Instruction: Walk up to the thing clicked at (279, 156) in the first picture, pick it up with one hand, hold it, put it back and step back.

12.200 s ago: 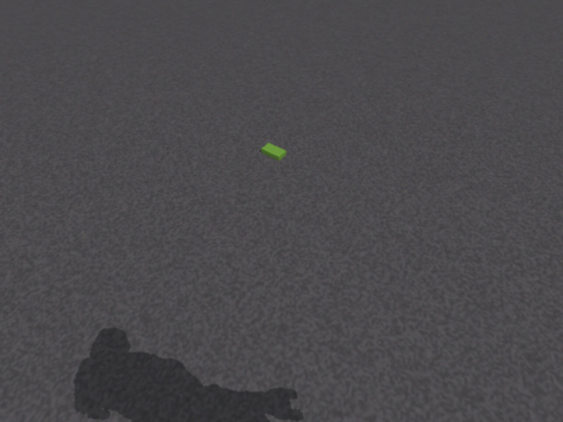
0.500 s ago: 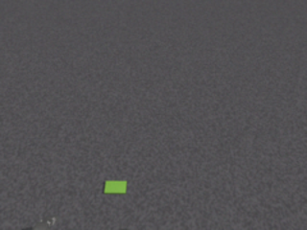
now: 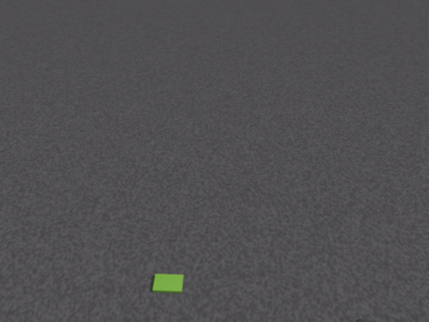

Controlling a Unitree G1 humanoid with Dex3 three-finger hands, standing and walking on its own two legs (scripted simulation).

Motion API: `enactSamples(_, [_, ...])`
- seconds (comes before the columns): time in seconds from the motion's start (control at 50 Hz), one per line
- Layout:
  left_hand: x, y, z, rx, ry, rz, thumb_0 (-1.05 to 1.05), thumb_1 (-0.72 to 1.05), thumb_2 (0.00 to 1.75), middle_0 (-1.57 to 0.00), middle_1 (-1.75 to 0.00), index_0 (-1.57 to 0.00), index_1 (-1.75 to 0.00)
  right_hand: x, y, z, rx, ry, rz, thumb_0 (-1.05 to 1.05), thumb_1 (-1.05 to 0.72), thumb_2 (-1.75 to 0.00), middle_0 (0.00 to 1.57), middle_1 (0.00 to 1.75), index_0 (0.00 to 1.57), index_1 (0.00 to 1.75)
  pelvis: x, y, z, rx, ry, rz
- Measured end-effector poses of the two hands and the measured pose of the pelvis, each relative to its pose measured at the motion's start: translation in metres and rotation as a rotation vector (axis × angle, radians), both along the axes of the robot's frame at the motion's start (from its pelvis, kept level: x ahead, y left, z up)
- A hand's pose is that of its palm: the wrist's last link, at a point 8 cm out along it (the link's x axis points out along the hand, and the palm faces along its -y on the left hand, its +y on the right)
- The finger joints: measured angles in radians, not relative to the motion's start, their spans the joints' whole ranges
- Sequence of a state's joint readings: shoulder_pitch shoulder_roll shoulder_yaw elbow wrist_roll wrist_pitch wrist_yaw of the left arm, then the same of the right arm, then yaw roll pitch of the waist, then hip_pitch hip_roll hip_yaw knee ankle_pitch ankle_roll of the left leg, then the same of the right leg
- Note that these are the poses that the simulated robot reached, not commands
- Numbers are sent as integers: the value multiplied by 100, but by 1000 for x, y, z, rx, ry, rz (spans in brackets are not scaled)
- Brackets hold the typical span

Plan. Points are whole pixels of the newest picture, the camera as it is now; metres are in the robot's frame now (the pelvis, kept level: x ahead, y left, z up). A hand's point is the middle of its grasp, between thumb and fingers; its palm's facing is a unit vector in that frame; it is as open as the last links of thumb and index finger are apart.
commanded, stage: walk up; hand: left
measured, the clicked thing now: (168, 283) +0.42 +0.24 -0.77
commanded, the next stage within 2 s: stand in 0.70 s
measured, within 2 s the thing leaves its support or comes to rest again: neither
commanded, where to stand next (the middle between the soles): +0.04 +0.01 m, yaw +0 degrees
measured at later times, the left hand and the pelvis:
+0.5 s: hand out of the picture +0.07 +0.25 -0.16, palm faces +0.00 -0.95 -0.31, open 7.4 cm; pelvis -0.01 +0.00 +0.00, yaw +0 degrees
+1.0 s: hand out of the picture +0.07 +0.26 -0.15, palm faces -0.03 -0.94 -0.34, open 7.4 cm; pelvis +0.00 +0.00 +0.00, yaw +0 degrees
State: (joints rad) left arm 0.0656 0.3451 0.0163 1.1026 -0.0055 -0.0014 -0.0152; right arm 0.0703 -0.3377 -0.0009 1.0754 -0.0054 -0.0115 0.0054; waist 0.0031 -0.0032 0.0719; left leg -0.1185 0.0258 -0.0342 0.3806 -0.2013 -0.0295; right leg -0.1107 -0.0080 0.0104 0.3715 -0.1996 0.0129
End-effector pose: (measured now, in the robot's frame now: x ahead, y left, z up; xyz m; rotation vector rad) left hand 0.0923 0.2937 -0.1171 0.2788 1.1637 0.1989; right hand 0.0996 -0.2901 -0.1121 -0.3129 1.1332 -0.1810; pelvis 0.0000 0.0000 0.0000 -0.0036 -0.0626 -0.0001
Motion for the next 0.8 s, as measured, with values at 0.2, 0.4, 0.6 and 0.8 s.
enactSamples(0.2, [-20, 7, 0, 10, 44, 16, 1, 90, 89, -21, -30, -20, -30, -18, -7, 1, -16, 42, -20, 1, -91, -90, 20, 30, 20, 30, -5, 1, 3, -2, 7, -1])
enactSamples(0.4, [-33, 6, -5, -1, 79, 18, 1, 91, 89, -21, -30, -20, -30, -38, -5, -1, -17, 89, -41, 1, -91, -90, 20, 30, 20, 30, -6, 4, 3, -4, 9, -2])
enactSamples(0.6, [-30, 6, -4, -5, 69, 15, 1, 91, 89, -21, -30, -20, -30, -39, 0, -3, -9, 89, -43, 1, -91, -90, 20, 30, 20, 30, -6, 6, 3, -2, 12, -1])
enactSamples(0.8, [-25, 6, -1, 11, 56, -3, 1, 91, 89, -21, -30, -20, -30, -32, 0, -3, -6, 76, -29, 1, -91, -90, 20, 30, 20, 30, -5, 5, 3, 1, 14, -1])
